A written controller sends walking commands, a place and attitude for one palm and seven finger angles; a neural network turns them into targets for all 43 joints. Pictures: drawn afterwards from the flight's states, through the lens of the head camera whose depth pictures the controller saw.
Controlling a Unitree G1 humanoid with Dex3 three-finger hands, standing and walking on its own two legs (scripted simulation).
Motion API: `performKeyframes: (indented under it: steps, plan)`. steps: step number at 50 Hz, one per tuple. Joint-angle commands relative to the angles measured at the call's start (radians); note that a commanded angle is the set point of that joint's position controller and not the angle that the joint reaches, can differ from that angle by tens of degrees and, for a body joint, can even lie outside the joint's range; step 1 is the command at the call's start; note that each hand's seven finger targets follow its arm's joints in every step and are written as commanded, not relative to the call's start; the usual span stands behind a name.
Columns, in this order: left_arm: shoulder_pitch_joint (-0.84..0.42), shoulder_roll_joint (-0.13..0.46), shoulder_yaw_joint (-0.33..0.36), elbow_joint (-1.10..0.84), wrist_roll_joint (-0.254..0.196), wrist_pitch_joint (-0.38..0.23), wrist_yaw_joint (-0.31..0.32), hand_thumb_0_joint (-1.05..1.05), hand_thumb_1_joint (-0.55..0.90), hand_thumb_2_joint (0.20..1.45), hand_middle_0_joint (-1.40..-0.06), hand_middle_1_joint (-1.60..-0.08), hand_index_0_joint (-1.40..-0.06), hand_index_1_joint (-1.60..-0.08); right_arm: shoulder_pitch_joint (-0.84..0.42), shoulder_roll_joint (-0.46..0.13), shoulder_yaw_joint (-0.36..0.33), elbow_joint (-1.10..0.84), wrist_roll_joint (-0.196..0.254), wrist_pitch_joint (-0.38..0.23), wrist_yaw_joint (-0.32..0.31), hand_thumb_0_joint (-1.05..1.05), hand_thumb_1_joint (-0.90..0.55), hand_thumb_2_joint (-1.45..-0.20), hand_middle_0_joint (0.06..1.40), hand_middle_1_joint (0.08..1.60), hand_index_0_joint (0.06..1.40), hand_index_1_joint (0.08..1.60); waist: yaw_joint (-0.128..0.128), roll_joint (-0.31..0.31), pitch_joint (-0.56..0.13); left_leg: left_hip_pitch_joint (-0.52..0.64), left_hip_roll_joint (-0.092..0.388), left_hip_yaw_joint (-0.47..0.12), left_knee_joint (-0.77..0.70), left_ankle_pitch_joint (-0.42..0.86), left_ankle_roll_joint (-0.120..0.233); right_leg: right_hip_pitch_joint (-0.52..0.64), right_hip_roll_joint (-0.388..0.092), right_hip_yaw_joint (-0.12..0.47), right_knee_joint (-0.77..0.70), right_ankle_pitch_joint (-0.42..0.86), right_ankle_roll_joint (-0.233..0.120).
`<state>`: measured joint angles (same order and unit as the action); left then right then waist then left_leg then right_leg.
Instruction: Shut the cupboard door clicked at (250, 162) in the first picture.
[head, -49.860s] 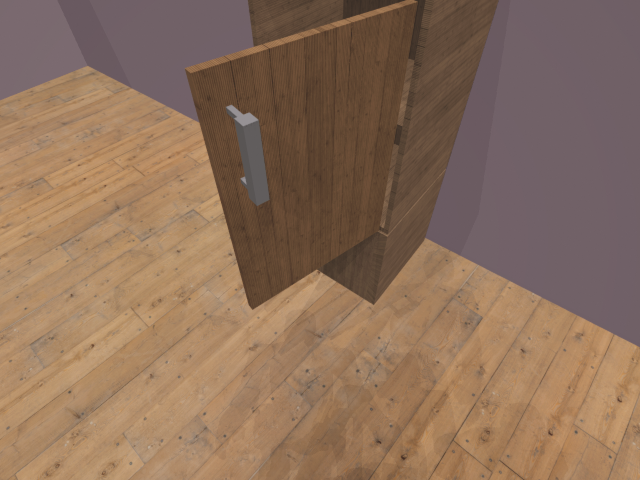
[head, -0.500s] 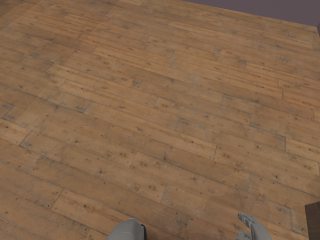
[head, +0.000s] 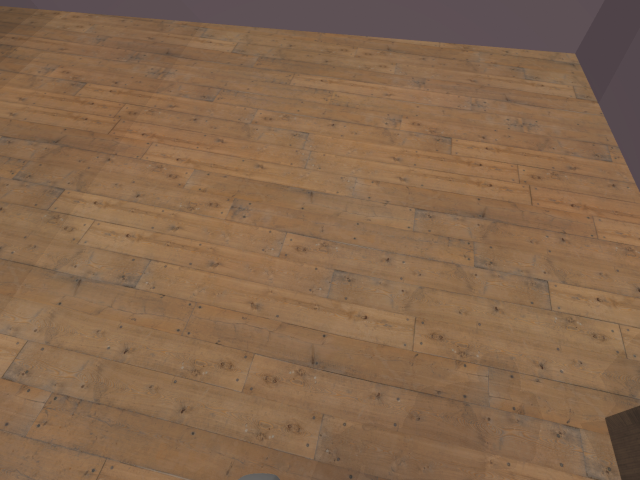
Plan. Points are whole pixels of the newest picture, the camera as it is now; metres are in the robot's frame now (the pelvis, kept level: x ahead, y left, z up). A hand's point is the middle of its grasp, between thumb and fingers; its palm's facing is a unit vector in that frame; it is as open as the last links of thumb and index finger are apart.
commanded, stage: turn to face it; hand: left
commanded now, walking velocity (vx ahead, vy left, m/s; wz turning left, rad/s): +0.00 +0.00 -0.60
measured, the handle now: out of the picture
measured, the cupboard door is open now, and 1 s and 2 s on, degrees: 18 18 18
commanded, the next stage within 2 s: none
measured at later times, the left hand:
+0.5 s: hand (229, 410) +0.22 +0.16 -0.15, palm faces -0.30 -0.91 -0.30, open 7.4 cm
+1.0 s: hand (248, 395) +0.25 +0.13 -0.16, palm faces -0.54 -0.82 -0.19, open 7.4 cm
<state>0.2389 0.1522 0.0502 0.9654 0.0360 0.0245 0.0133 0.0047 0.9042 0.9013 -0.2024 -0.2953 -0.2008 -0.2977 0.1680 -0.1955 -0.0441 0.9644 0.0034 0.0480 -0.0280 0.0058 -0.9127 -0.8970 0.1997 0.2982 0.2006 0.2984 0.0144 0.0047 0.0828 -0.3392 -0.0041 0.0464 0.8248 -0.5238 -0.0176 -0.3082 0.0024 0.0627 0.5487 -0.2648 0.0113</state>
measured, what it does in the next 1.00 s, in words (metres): steps on the spot, turning right: right foot, then left foot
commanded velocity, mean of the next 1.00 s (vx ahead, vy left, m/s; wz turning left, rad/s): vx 0.00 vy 0.00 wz -0.60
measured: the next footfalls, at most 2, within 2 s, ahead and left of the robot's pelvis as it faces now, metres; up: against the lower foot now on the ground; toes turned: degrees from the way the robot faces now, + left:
right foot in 0.46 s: +0.03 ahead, -0.13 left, +0.00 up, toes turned -21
left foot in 0.80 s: +0.16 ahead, +0.10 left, +0.00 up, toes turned -26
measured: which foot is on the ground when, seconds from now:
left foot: down 0.00-0.46, up 0.48-0.78, down 0.80-1.00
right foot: down 0.00-0.10, up 0.12-0.44, down 0.46-0.82, up 0.84-1.00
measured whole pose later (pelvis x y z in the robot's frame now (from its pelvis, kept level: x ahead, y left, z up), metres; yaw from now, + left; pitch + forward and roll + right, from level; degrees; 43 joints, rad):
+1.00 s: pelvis +0.05 +0.01 +0.01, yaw -35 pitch +1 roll -2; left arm 0.16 0.26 0.09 0.88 0.02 0.08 -0.04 0.01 0.90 0.90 -0.20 -0.30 -0.20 -0.30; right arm 0.21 -0.20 -0.01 0.86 -0.03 0.02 -0.03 0.01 -0.90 -0.90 0.20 0.30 0.20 0.30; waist 0.01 -0.02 0.10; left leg -0.26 0.12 0.12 0.54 -0.28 -0.01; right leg -0.45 0.00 -0.04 1.00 -0.49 0.05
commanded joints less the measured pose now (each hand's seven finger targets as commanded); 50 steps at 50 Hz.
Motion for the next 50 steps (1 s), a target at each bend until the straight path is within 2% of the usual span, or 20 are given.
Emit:
performKeyframes:
  steps: [1,3,4,5,9,18,21,22,23,24,26,29,35,38,39,40,41,44,46,50]
  plan:
    - [0.027,0.233,0.076,-0.061,-0.009,0.004,0.022,0.0,0.9,0.9,-0.2,-0.3,-0.2,-0.3,0.034,-0.056,-0.014,-0.091,0.0,-0.033,-0.014,0.0,-0.9,-0.9,0.2,0.3,0.2,0.3,-0.007,-0.143,-0.184,-0.041,0.013,-0.045,-0.188,0.103,-0.015,0.263,-0.216,0.264,-0.052,0.69,-0.171]
    - [-0.036,0.194,0.068,-0.086,-0.022,0.013,0.014,0.0,0.9,0.9,-0.2,-0.3,-0.2,-0.3,0.119,-0.089,-0.019,-0.063,-0.008,-0.045,-0.016,0.0,-0.9,-0.9,0.2,0.3,0.2,0.3,-0.051,-0.058,-0.173,0.219,0.061,-0.057,-0.445,0.332,-0.006,0.033,-0.116,0.194,0.007,0.415,-0.084]
    - [-0.027,0.141,0.058,-0.111,-0.03,0.018,0.003,0.0,0.9,0.9,-0.2,-0.3,-0.2,-0.3,0.121,-0.173,-0.032,-0.071,-0.023,-0.053,-0.021,0.0,-0.9,-0.9,0.2,0.3,0.2,0.3,-0.043,0.192,-0.166,0.327,0.259,-0.249,-0.51,0.466,0.062,-0.153,0.014,0.079,0.125,0.077,-0.02]
    - [-0.049,0.131,0.051,-0.135,-0.025,0.016,-0.005,0.0,0.9,0.9,-0.2,-0.3,-0.2,-0.3,0.141,-0.222,-0.043,-0.084,-0.031,-0.047,-0.023,0.0,-0.9,-0.9,0.2,0.3,0.2,0.3,-0.058,0.308,-0.124,0.272,0.424,-0.356,-0.542,0.564,0.167,-0.208,0.037,-0.027,0.303,-0.302,0.014]
    - [-0.105,0.145,0.055,-0.124,-0.016,0.032,-0.029,0.0,0.9,0.9,-0.2,-0.3,-0.2,-0.3,0.084,-0.187,-0.03,-0.106,-0.038,-0.046,-0.027,0.0,-0.9,-0.9,0.2,0.3,0.2,0.3,-0.031,0.14,-0.033,0.235,0.358,-0.169,-0.465,0.809,0.191,-0.248,-0.027,-0.041,0.521,-0.253,0.029]
    - [-0.151,0.139,0.039,-0.17,-0.013,0.027,-0.046,0.0,0.9,0.9,-0.2,-0.3,-0.2,-0.3,0.116,-0.217,-0.047,-0.098,-0.037,-0.04,-0.013,0.0,-0.9,-0.9,0.2,0.3,0.2,0.3,-0.048,0.201,-0.092,0.292,0.351,0.012,-0.376,0.85,0.136,-0.083,-0.004,-0.147,0.186,-0.138,0.002]
    - [-0.021,0.192,0.051,-0.141,-0.011,0.008,-0.039,0.0,0.9,0.9,-0.2,-0.3,-0.2,-0.3,0.078,-0.226,-0.053,-0.113,-0.023,-0.036,0.0,0.0,-0.9,-0.9,0.2,0.3,0.2,0.3,0.028,0.097,-0.135,0.165,0.3,0.096,-0.158,0.735,0.047,0.186,-0.009,-0.143,-0.099,0.142,-0.029]
    - [0.059,0.296,0.07,-0.122,-0.001,-0.008,-0.026,0.0,0.9,0.9,-0.2,-0.3,-0.2,-0.3,0.081,-0.17,-0.045,-0.142,-0.011,-0.033,0.01,0.0,-0.9,-0.9,0.2,0.3,0.2,0.3,0.058,-0.148,-0.197,-0.049,0.193,0.169,0.077,0.418,-0.017,0.392,-0.22,0.125,-0.161,0.424,-0.107]
    - [0.109,0.355,0.078,-0.102,-0.015,-0.013,-0.014,0.0,0.9,0.9,-0.2,-0.3,-0.2,-0.3,0.015,-0.132,-0.031,-0.183,-0.012,-0.025,0.009,0.0,-0.9,-0.9,0.2,0.3,0.2,0.3,0.08,-0.26,-0.17,-0.227,0.067,0.095,0.285,-0.128,-0.05,0.373,-0.395,0.33,-0.163,0.749,-0.234]
    - [0.092,0.343,0.078,-0.112,-0.018,-0.006,0.0,0.0,0.9,0.9,-0.2,-0.3,-0.2,-0.3,-0.02,-0.132,-0.027,-0.187,-0.013,-0.01,-0.001,0.0,-0.9,-0.9,0.2,0.3,0.2,0.3,0.076,-0.216,-0.146,-0.269,0.091,-0.043,0.368,-0.114,-0.041,0.308,-0.381,0.338,-0.175,0.628,-0.264]
    - [-0.049,0.286,0.064,-0.156,-0.016,0.003,0.009,0.0,0.9,0.9,-0.2,-0.3,-0.2,-0.3,-0.011,-0.146,-0.029,-0.171,-0.015,-0.008,-0.001,0.0,-0.9,-0.9,0.2,0.3,0.2,0.3,0.015,-0.217,-0.098,-0.29,0.117,-0.076,0.398,0.02,-0.05,0.228,-0.299,0.263,-0.195,0.42,-0.232]
    - [-0.109,0.267,0.057,-0.183,-0.009,-0.002,0.006,0.0,0.9,0.9,-0.2,-0.3,-0.2,-0.3,0.038,-0.124,-0.025,-0.146,-0.019,-0.005,0.009,0.0,-0.9,-0.9,0.2,0.3,0.2,0.3,-0.028,-0.14,-0.122,-0.172,0.098,-0.038,0.273,0.1,-0.063,0.136,-0.226,0.166,-0.176,0.395,-0.191]
    - [-0.079,0.285,0.072,-0.175,-0.005,0.003,-0.005,0.0,0.9,0.9,-0.2,-0.3,-0.2,-0.3,0.022,-0.11,-0.025,-0.171,-0.011,-0.018,0.007,0.0,-0.9,-0.9,0.2,0.3,0.2,0.3,-0.011,-0.156,-0.123,-0.082,0.044,-0.019,-0.007,0.096,-0.055,0.113,-0.203,0.257,-0.15,0.377,-0.193]
    - [-0.114,0.269,0.074,-0.179,-0.013,0.011,-0.009,0.0,0.9,0.9,-0.2,-0.3,-0.2,-0.3,0.1,-0.117,-0.026,-0.151,-0.009,-0.033,-0.002,0.0,-0.9,-0.9,0.2,0.3,0.2,0.3,-0.054,-0.157,-0.139,0.092,0.028,-0.017,-0.275,0.243,-0.045,0.028,-0.152,0.266,-0.079,0.331,-0.129]
    - [-0.119,0.239,0.067,-0.188,-0.02,0.015,-0.011,0.0,0.9,0.9,-0.2,-0.3,-0.2,-0.3,0.135,-0.153,-0.03,-0.142,-0.013,-0.045,-0.006,0.0,-0.9,-0.9,0.2,0.3,0.2,0.3,-0.069,-0.079,-0.163,0.215,0.084,-0.067,-0.413,0.298,-0.025,-0.061,-0.093,0.228,-0.01,0.245,-0.081]
    - [-0.079,0.175,0.057,-0.203,-0.03,0.018,-0.019,0.0,0.9,0.9,-0.2,-0.3,-0.2,-0.3,0.142,-0.248,-0.045,-0.147,-0.028,-0.055,-0.01,0.0,-0.9,-0.9,0.2,0.3,0.2,0.3,-0.06,0.2,-0.18,0.329,0.309,-0.296,-0.494,0.394,0.061,-0.216,0.046,0.097,0.158,-0.045,-0.02]
    - [-0.095,0.17,0.05,-0.223,-0.024,0.012,-0.025,0.0,0.9,0.9,-0.2,-0.3,-0.2,-0.3,0.165,-0.29,-0.052,-0.16,-0.033,-0.051,-0.014,0.0,-0.9,-0.9,0.2,0.3,0.2,0.3,-0.074,0.303,-0.163,0.289,0.483,-0.42,-0.531,0.527,0.174,-0.262,0.062,-0.032,0.392,-0.365,0.013]
    - [-0.117,0.189,0.064,-0.191,-0.013,0.022,-0.043,0.0,0.9,0.9,-0.2,-0.3,-0.2,-0.3,0.067,-0.226,-0.033,-0.183,-0.041,-0.054,-0.018,0.0,-0.9,-0.9,0.2,0.3,0.2,0.3,-0.031,0.18,-0.087,0.167,0.396,-0.252,-0.499,0.598,0.182,-0.252,-0.016,-0.023,0.625,-0.274,0.032]
    - [-0.109,0.164,0.057,-0.182,-0.016,0.032,-0.053,0.0,0.9,0.9,-0.2,-0.3,-0.2,-0.3,0.044,-0.211,-0.03,-0.182,-0.041,-0.049,-0.019,0.0,-0.9,-0.9,0.2,0.3,0.2,0.3,-0.023,0.185,-0.09,0.188,0.337,-0.109,-0.468,0.643,0.15,-0.219,-0.026,-0.067,0.55,-0.233,0.042]
    - [-0.128,0.141,0.045,-0.189,-0.018,0.029,-0.06,0.0,0.9,0.9,-0.2,-0.3,-0.2,-0.3,0.09,-0.229,-0.043,-0.152,-0.038,-0.043,-0.013,0.0,-0.9,-0.9,0.2,0.3,0.2,0.3,-0.048,0.22,-0.125,0.233,0.342,-0.023,-0.419,0.681,0.143,-0.122,-0.01,-0.134,0.305,-0.208,0.033]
